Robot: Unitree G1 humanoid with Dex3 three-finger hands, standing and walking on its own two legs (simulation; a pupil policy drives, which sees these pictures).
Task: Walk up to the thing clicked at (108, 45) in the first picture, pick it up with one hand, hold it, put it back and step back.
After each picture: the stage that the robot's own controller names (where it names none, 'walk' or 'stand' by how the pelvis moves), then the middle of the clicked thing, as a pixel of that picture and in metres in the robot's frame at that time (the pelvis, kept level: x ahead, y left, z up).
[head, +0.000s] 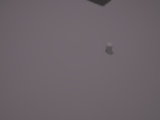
stand; (109, 48) +1.24 -0.31 -0.72
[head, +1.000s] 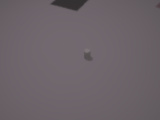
walk; (87, 54) +1.15 +0.02 -0.70
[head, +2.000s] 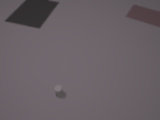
walk; (58, 91) +0.68 +0.23 -0.70
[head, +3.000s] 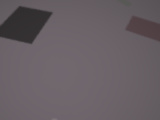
walk; out of the picture +0.41 +0.18 -0.70
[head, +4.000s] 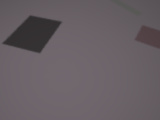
stand; out of the picture +0.36 +0.18 -0.72
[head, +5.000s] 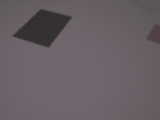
stand; out of the picture +0.36 +0.16 -0.71
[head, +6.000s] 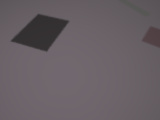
stand; out of the picture +0.37 +0.16 -0.72
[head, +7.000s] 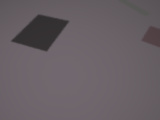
stand; out of the picture +0.38 +0.17 -0.73
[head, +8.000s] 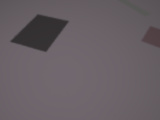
stand; out of the picture +0.36 +0.17 -0.73
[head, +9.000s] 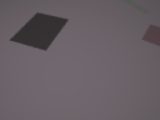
go down; out of the picture +0.36 +0.17 -0.73
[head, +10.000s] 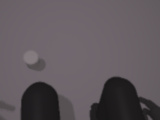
go down; (32, 60) +0.45 +0.19 -0.34
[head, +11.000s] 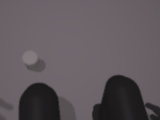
approach; (31, 61) +0.46 +0.18 -0.31
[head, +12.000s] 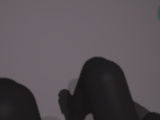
close in; out of the picture +0.45 +0.23 -0.23
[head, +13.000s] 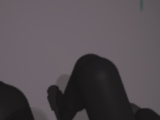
close; out of the picture +0.44 +0.25 -0.23
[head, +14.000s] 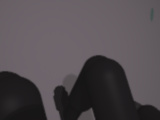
lift; out of the picture +0.40 +0.22 -0.24
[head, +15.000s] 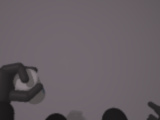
lift; (31, 87) +0.33 +0.17 -0.03
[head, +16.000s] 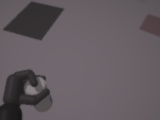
hold; (39, 95) +0.31 +0.16 -0.01
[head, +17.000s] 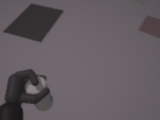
hold; (40, 94) +0.32 +0.16 -0.01
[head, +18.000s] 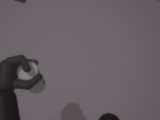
crouch; (32, 78) +0.38 +0.17 -0.07
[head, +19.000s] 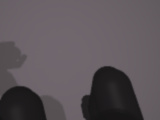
lower; out of the picture +0.50 +0.23 -0.12
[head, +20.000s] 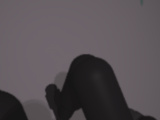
lower; out of the picture +0.45 +0.26 -0.24
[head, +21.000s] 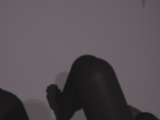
lower; out of the picture +0.45 +0.26 -0.24
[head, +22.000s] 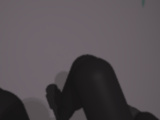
lower; out of the picture +0.45 +0.25 -0.24
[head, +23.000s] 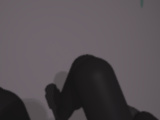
lower; out of the picture +0.45 +0.25 -0.25
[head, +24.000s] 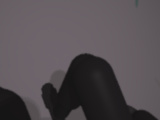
open; out of the picture +0.44 +0.24 -0.25
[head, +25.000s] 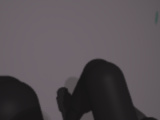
stand; out of the picture +0.44 +0.23 -0.25
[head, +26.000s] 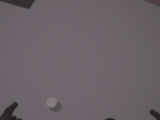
stand; (52, 104) +0.40 +0.16 -0.58
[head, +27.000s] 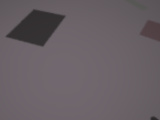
stand; out of the picture +0.38 +0.16 -0.67
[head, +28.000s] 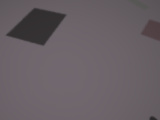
stand; out of the picture +0.37 +0.16 -0.67
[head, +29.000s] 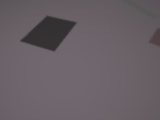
stand; out of the picture +0.40 +0.15 -0.72
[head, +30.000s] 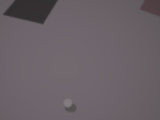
walk; (68, 105) +0.45 +0.11 -0.70
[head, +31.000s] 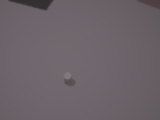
walk; (68, 78) +0.67 +0.11 -0.69
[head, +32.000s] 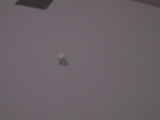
stand; (61, 59) +1.00 +0.23 -0.69
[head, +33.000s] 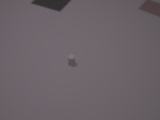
stand; (71, 60) +1.04 +0.11 -0.72
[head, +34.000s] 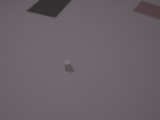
stand; (67, 65) +1.03 +0.15 -0.73
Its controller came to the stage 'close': yes
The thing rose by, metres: 0.70
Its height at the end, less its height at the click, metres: +0.00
